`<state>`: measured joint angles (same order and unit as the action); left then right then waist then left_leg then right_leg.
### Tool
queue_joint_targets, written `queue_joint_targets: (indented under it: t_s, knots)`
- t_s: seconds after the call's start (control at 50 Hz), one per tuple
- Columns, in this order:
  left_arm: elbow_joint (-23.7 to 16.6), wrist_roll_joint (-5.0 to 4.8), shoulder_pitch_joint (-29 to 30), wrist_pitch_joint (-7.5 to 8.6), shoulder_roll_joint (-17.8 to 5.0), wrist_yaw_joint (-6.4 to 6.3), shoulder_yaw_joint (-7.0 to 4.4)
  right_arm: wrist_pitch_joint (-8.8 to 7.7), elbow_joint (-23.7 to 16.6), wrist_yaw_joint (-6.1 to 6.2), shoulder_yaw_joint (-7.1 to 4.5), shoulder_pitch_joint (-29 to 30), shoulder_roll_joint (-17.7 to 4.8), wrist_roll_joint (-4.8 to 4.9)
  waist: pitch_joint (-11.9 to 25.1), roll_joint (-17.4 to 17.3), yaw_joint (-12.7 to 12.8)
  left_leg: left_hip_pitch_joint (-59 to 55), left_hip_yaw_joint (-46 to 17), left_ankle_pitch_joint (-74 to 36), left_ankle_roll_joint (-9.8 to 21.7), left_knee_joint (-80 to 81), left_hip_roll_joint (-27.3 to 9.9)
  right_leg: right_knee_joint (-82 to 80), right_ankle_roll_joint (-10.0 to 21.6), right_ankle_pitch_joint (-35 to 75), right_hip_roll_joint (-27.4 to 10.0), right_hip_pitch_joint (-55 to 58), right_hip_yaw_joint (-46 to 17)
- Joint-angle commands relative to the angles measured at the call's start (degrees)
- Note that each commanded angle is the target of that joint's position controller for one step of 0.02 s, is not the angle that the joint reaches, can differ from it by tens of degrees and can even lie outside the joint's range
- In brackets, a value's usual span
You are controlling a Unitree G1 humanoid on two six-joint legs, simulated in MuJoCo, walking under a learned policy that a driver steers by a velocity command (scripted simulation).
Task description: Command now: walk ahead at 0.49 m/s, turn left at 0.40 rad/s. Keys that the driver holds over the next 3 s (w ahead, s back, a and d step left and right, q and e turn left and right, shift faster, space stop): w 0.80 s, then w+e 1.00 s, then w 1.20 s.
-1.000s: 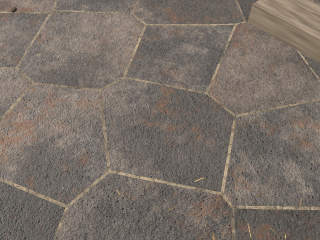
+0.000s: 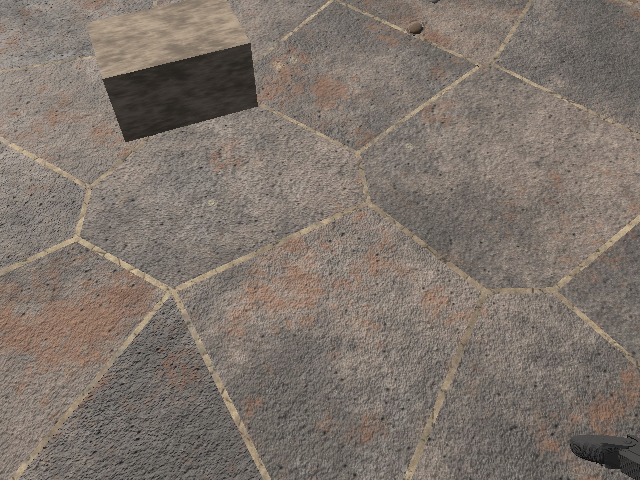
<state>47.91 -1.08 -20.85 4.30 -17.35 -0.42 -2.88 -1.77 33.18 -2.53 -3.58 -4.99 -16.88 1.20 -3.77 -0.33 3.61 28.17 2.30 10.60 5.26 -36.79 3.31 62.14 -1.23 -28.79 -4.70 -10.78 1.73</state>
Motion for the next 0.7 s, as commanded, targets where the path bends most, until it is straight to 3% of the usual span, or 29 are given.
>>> queue_joint_targets:
  t_s: [0.02, 0.04, 0.06, 0.12, 0.18, 0.22, 0.26, 0.32, 0.38, 0.4, 0.42, 0.44, 0.46, 0.48, 0.5, 0.52, 0.54, 0.56, 0.58, 0.62, 0.7]
  knots:
    - [-8.16, -0.87, 6.24, 3.74, -8.1, 0.14, -1.07, -1.37, 0.62, 0.73, -2.62, -13.35, -8.23, -0.22, 11.88, -1.31, -8.01, -36.09, -29.54, -1.53, 12.01, 19.24, -18.33, 12.19, 1.81, 7.67, -2.14, -33.89, -5.75]
    - [-7.64, 0.35, 6.02, 3.49, -8.02, -0.08, -1.35, -1.56, 0.35, 0.75, -2.06, -9.83, -6.69, -0.68, 8.83, -1.08, -5.63, -28.59, -24.52, -7.96, 11.04, 20.18, -16.18, 8.23, 1.32, 10.26, -3.6, -30.35, -5.52]
    - [-7.06, 0.58, 4.18, 2.75, -7.85, 0.12, -1.48, -1.79, 0.02, 0.81, -1.51, -7.93, -5.31, -1.35, 7.87, -2.41, -3.53, -23.83, -21.5, -11.49, 10.74, 21.94, -14.6, 6.77, 1.09, 12.1, -4.63, -26.69, -5.91]
    - [-6.4, 1.14, 2.91, 0.88, -5.38, 0.22, -1.05, -2.9, 1.98, 1.07, -1.51, -7.34, -5.66, -1.05, 5.76, -2.51, -1.72, -17.08, -16.26, -17.29, 11.53, 25.65, -13.71, 1.61, -1.11, 15.17, -4.7, -24.6, -4.56]
    - [-8.34, 1.62, 9.07, 0.72, -3.89, 0.25, -0.49, -3.08, 4.03, 1.86, -1.6, -9.0, -6.49, -1.03, 2.74, -2.33, -3.31, -15.79, -11.48, -18.9, 10.05, 27.06, -11.61, -9.11, -2.26, 25.64, -4.24, -27.0, -3.96]
    - [-9.1, 1.39, 13.27, 1.26, -2.82, 0.79, 0.0, -2.86, 5.04, 2.19, -1.59, -10.19, -6.86, -0.89, 1.79, -2.38, -5.1, -15.4, -8.76, -16.43, 8.13, 27.19, -9.93, -18.85, -1.71, 33.74, -2.59, -24.68, -2.93]
    - [-10.13, 0.78, 17.7, 1.67, -2.1, 1.45, 0.41, -2.82, 6.55, 2.31, -1.8, -13.01, -7.91, -0.51, 0.84, -2.44, -7.18, -16.16, -9.1, -11.36, 7.56, 27.89, -10.81, -25.14, -1.16, 38.71, -0.88, -22.45, -2.14]
    - [-11.6, 0.34, 21.17, 1.94, -3.33, 2.38, 0.15, -2.37, 8.7, 2.37, -2.07, -15.74, -8.61, -0.02, -0.56, -2.7, -8.1, -23.18, -11.21, -10.57, 7.27, 25.72, -14.12, -30.16, 0.66, 36.75, -0.15, -24.94, -3.44]
    - [-12.11, 0.64, 20.32, 2.04, -4.7, 3.1, -0.39, -1.47, 10.09, 2.76, -2.44, -16.51, -9.2, 0.01, 0.36, -3.61, -6.58, -30.07, -12.59, -17.4, 5.56, 21.3, -16.8, -32.73, 3.22, 29.2, 0.89, -24.14, -3.46]
    - [-11.68, 0.71, 18.04, 2.05, -5.44, 3.07, -0.76, -1.19, 10.18, 2.87, -2.55, -16.0, -9.61, -0.06, 1.84, -4.34, -5.17, -31.05, -12.26, -24.77, 4.81, 18.24, -16.41, -33.08, 4.18, 26.29, 2.23, -20.4, -2.23]
    - [-10.24, 0.8, 12.45, 2.06, -6.83, 2.78, -1.64, -0.84, 10.14, 2.94, -2.45, -15.08, -9.65, -0.25, 5.54, -4.19, -1.88, -30.66, -10.63, -34.4, 3.67, 11.16, -14.36, -34.2, 5.68, 25.83, 4.3, -12.11, -0.11]
    - [-8.24, 1.11, 3.79, 2.01, -9.46, 2.32, -2.74, -0.62, 9.77, 3.09, -1.63, -15.26, -7.97, -0.83, 12.5, -2.8, 2.0, -25.33, -8.12, -33.73, 1.81, -0.79, -11.13, -32.26, 8.03, 28.5, 2.19, 2.26, -1.64]
    - [-7.56, 2.15, -3.13, 1.97, -14.93, 2.06, -3.97, -1.37, 8.51, 2.85, 0.02, -22.27, -2.91, -1.26, 22.98, 7.69, 1.12, -4.79, -5.39, -14.24, -2.22, -22.93, -3.85, -31.09, 16.37, 24.62, -12.01, 26.38, -22.86]
    - [-5.79, 0.86, -6.83, 1.58, -12.39, 2.42, -3.6, -2.23, 9.55, 2.57, 0.68, -23.44, -1.71, -0.7, 28.46, 17.59, 2.0, 7.63, -8.38, 21.4, -4.18, -35.83, 2.28, -41.7, 20.85, 12.57, -17.82, 34.29, -44.04]
    - [-6.28, 0.13, -4.14, 1.42, -8.78, 2.31, -2.3, -2.92, 8.46, 2.24, -0.66, -18.12, -7.44, 0.57, 20.99, 11.04, 3.06, 14.06, -11.44, 20.45, -3.46, -40.44, -1.49, -44.35, 17.81, 3.47, -16.47, 29.75, -40.88]
    - [-7.1, 0.53, 0.19, 1.07, -7.46, 1.98, -1.81, -3.29, 6.72, 2.13, -0.7, -12.44, -8.02, 1.19, 13.58, 6.74, 2.28, 15.55, -8.96, 15.62, -2.99, -39.27, -4.55, -45.45, 15.66, 4.19, -14.52, 21.43, -33.23]
    - [-7.31, 1.18, 3.79, 0.93, -6.63, 1.96, -1.41, -3.39, 5.91, 2.22, -0.57, -9.4, -7.41, 0.35, 7.62, 3.16, 0.61, 14.61, -7.36, 11.44, -3.0, -35.26, -6.89, -47.26, 15.02, 9.92, -12.37, 12.44, -27.37]
    - [-7.59, 1.75, 5.91, 1.22, -5.23, 1.95, -0.96, -3.08, 6.09, 2.37, -0.89, -9.49, -7.0, -0.4, 5.8, 3.69, -1.38, 11.39, -7.65, 8.33, -3.1, -31.34, -8.99, -48.69, 14.4, 15.08, -10.48, 6.93, -23.62]
    - [-7.68, 1.98, 7.0, 1.41, -4.65, 2.01, -0.74, -2.61, 6.72, 2.39, -0.84, -11.22, -6.01, -0.47, 5.36, 4.85, -2.87, 8.18, -7.57, 6.69, -3.45, -29.69, -9.71, -50.19, 14.25, 18.16, -9.04, 3.67, -21.12]
    - [-7.02, 1.4, 7.14, 1.96, -4.87, 2.08, -0.84, -1.72, 7.76, 2.56, -0.5, -13.32, -4.14, -0.59, 5.19, 5.35, -4.16, 6.21, -6.61, 5.23, -4.44, -26.65, -10.16, -52.49, 15.14, 22.95, -8.02, 0.69, -16.88]
    - [-5.18, 1.07, 5.39, 1.84, -6.95, 1.35, -1.5, -1.68, 6.08, 2.73, 0.02, -6.62, -2.9, -1.18, 2.63, 3.54, -2.94, 9.91, -5.79, -5.7, -6.42, -14.08, -10.94, -55.1, 15.0, 28.9, -6.89, 1.15, -10.66]
